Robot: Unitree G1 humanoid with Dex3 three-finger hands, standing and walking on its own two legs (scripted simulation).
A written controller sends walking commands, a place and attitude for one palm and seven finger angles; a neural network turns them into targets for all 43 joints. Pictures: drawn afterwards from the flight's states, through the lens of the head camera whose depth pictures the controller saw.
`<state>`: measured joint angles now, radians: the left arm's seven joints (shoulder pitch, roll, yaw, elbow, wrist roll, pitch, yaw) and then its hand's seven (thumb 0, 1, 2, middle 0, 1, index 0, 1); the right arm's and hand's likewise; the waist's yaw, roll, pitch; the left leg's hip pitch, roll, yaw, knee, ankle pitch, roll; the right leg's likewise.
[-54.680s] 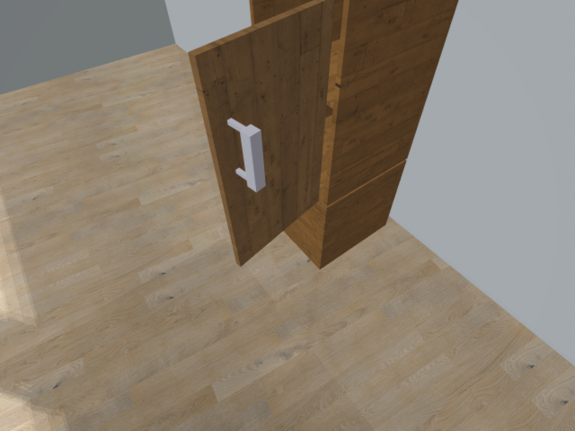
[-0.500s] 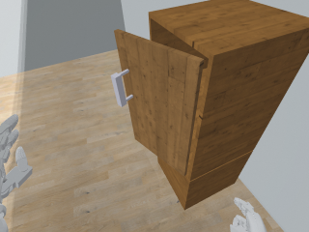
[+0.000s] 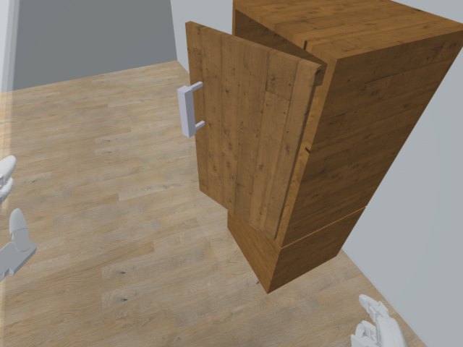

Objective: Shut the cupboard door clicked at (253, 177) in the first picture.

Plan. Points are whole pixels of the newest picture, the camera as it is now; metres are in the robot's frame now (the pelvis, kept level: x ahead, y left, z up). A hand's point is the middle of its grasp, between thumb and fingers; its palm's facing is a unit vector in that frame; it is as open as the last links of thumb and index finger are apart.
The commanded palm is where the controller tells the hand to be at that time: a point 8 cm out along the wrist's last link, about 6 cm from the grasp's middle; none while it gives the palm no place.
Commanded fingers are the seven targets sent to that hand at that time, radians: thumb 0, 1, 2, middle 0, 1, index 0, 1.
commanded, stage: step back with the hand held close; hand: left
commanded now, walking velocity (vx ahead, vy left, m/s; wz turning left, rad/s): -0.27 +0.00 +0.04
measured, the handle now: (193, 109) +0.68 +0.15 +0.06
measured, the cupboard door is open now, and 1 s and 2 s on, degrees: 22 22 22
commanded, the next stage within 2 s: stop stepping back and stand still in 0.42 s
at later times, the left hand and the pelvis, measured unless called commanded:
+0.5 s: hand out of the picture +0.08 +0.28 +0.18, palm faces +0.48 -0.76 -0.44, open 7.4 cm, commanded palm +0.02 +0.30 +0.19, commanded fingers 0.00 0.90 0.90 -0.20 -0.30 -0.20 -0.30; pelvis -0.11 +0.00 -0.01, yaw +2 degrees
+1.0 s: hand out of the picture -0.01 +0.34 +0.18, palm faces +0.51 -0.84 -0.17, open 7.4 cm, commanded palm -0.10 +0.36 +0.19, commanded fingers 0.00 0.90 0.90 -0.20 -0.30 -0.20 -0.30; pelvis -0.25 +0.06 -0.01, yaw -3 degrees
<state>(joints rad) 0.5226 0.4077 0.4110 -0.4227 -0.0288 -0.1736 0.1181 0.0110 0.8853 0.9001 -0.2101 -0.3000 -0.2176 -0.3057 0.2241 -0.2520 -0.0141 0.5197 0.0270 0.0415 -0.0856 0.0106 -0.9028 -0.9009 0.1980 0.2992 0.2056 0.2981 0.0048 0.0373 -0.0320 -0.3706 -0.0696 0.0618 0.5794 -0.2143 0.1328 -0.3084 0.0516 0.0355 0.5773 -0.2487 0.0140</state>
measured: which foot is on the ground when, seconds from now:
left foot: down 0.00-0.74, up 0.76-0.88, down 0.90-1.00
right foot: down 0.00-0.24, up 0.26-0.42, down 0.44-0.88, up 0.90-1.00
